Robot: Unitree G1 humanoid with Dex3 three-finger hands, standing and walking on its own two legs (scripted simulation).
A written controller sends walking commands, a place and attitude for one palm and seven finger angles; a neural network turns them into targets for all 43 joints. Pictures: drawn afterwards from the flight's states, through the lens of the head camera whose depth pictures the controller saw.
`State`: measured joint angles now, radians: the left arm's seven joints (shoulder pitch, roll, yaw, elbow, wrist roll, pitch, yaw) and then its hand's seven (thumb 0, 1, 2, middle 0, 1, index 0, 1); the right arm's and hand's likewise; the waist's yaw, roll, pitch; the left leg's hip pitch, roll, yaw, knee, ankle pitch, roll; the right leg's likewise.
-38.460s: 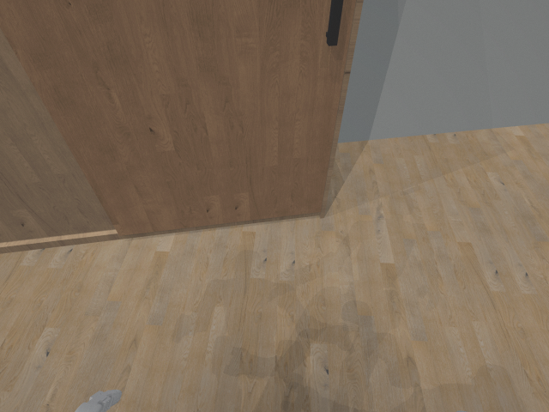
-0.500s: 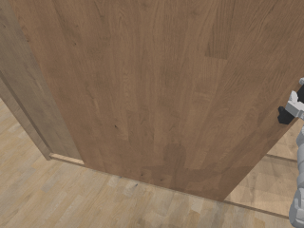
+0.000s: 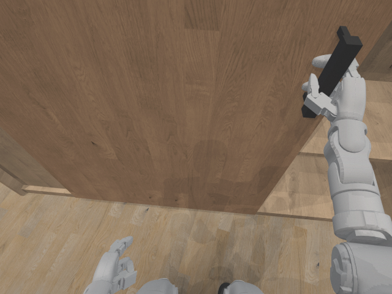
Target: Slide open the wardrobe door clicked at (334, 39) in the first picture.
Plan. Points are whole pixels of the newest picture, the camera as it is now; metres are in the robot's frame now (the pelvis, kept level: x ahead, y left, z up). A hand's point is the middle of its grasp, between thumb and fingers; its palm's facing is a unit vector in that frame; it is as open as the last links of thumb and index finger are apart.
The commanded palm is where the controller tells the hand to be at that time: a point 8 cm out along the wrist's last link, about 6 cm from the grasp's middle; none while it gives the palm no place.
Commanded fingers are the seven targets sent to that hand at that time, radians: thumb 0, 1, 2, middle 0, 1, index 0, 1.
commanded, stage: stop walking and hold the door there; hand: right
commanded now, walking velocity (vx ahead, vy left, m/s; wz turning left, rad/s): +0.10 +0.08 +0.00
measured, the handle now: (324, 75) +0.48 -0.23 +0.18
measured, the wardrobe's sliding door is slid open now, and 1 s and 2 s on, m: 0.60 0.59 0.59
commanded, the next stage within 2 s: loosen the grip on the handle in 0.68 s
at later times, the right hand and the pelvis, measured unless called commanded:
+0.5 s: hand (311, 96) +0.43 -0.20 +0.16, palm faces +0.17 +0.98 -0.09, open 5.9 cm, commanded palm +0.41 -0.23 +0.14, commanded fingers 0.00 -0.90 -0.90 0.45 1.40 0.45 1.40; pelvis -0.01 -0.03 +0.01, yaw +0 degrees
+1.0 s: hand (320, 93) +0.43 -0.21 +0.17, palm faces +0.21 +0.97 -0.09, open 8.1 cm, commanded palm +0.40 -0.24 +0.16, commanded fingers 0.00 0.55 -0.20 0.42 1.37 0.42 1.37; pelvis -0.03 -0.03 +0.00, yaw +0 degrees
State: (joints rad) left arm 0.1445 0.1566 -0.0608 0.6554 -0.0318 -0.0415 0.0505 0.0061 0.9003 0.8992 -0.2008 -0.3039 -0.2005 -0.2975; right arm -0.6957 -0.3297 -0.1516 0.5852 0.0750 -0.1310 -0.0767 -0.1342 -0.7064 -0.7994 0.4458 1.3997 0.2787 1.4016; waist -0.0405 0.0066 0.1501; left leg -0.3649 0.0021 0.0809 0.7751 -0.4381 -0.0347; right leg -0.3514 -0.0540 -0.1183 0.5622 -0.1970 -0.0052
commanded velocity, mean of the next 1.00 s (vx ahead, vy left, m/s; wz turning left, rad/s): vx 0.01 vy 0.00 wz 0.00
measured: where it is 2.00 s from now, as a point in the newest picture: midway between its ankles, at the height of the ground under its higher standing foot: outside the picture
